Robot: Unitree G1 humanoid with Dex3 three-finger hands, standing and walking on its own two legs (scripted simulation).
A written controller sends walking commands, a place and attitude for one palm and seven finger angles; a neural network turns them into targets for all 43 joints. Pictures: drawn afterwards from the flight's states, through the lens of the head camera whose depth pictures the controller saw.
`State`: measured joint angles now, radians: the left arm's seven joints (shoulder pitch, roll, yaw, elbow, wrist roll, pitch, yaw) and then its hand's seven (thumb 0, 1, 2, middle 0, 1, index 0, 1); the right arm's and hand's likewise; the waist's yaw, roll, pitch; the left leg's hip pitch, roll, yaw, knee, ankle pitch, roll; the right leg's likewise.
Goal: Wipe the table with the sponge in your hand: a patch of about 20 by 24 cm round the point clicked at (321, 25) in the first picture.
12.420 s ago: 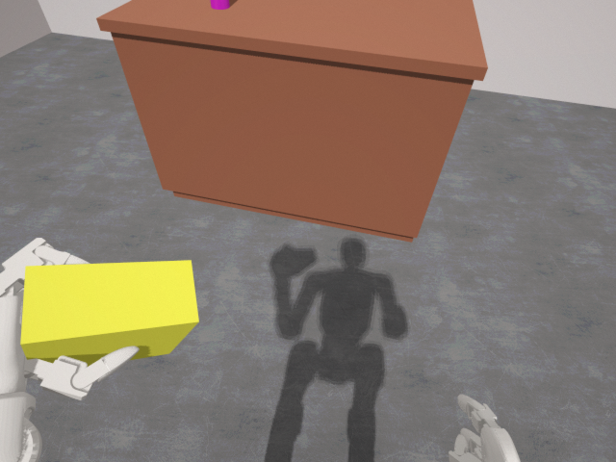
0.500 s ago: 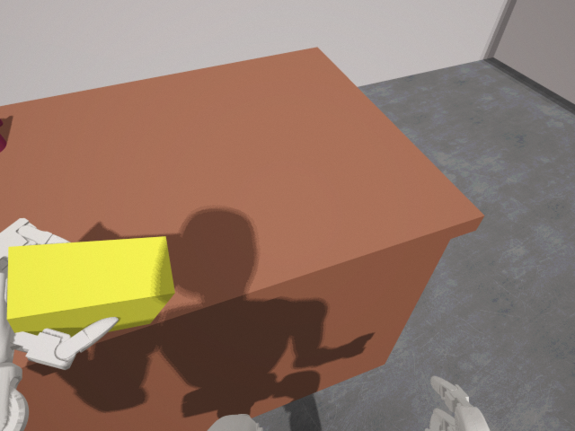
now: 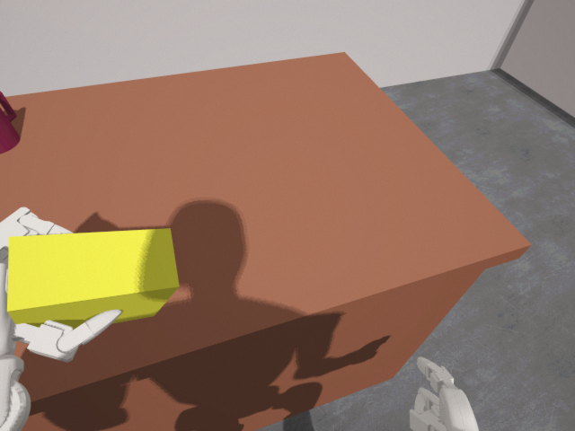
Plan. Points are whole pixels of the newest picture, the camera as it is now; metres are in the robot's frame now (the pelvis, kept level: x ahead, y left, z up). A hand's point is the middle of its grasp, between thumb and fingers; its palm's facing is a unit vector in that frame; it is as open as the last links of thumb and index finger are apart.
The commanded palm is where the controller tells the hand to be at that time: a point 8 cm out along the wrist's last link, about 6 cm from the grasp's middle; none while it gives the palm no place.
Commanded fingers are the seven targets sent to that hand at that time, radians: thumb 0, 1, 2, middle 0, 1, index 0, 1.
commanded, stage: come to a stop and stand still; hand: left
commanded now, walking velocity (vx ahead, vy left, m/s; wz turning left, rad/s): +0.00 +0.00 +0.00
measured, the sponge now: (120, 281) +0.23 +0.21 +0.14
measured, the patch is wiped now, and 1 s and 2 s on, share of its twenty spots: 0.00 0.00 0.00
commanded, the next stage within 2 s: look again from close up in 1.06 s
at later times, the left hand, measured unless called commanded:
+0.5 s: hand (42, 265) +0.22 +0.27 +0.18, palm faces +0.42 -0.78 -0.46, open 10.0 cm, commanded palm +0.15 +0.29 +0.18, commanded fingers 0.00 0.10 1.30 -1.20 -1.60 -1.20 -1.60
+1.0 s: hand (47, 268) +0.23 +0.28 +0.16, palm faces +0.38 -0.84 -0.38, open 10.1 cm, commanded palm +0.17 +0.31 +0.18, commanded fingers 0.00 0.10 1.30 -1.20 -1.60 -1.20 -1.60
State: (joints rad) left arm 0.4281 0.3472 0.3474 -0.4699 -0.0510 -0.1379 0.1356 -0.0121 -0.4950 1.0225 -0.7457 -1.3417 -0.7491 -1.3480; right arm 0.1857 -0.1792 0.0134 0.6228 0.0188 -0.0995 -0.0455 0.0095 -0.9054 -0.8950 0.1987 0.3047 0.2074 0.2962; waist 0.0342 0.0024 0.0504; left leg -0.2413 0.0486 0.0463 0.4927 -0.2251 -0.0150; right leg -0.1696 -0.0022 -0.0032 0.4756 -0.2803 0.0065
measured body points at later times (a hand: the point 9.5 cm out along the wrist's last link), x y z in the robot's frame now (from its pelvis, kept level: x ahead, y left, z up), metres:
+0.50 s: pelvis -0.01 +0.01 +0.00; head +0.03 +0.02 +0.45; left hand +0.20 +0.31 +0.20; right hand +0.17 -0.22 -0.08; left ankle +0.03 +0.13 -0.74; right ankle -0.01 -0.12 -0.74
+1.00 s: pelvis +0.00 +0.03 +0.00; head +0.03 +0.04 +0.45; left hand +0.20 +0.32 +0.18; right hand +0.17 -0.20 -0.07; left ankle +0.02 +0.13 -0.74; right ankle -0.01 -0.12 -0.74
